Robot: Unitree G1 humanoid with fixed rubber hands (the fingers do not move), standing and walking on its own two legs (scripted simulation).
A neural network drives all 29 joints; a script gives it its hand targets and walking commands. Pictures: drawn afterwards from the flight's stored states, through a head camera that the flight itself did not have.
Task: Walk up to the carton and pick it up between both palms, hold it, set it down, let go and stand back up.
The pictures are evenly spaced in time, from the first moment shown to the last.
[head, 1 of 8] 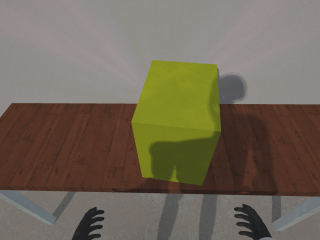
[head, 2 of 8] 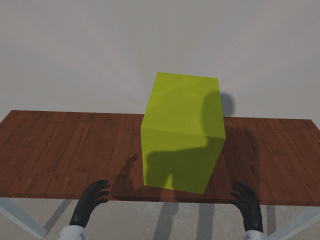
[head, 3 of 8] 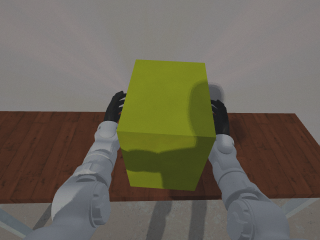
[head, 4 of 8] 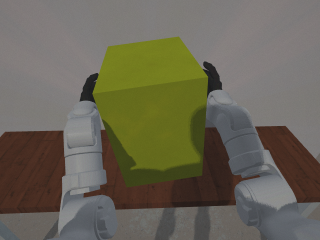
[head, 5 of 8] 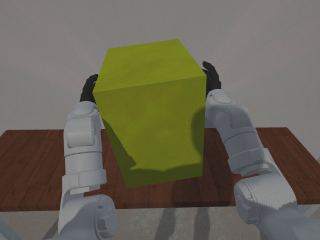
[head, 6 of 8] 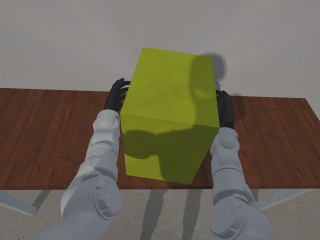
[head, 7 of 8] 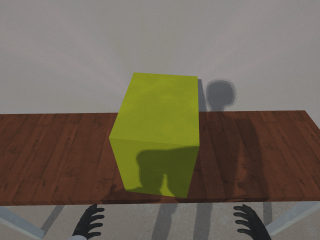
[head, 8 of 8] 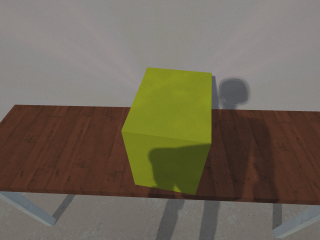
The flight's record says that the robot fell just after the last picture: no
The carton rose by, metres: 0.21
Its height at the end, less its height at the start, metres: +0.00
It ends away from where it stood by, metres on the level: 0.02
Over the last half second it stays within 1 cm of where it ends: yes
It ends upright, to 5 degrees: yes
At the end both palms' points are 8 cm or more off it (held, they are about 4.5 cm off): yes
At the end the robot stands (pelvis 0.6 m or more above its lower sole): yes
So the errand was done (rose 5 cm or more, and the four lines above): yes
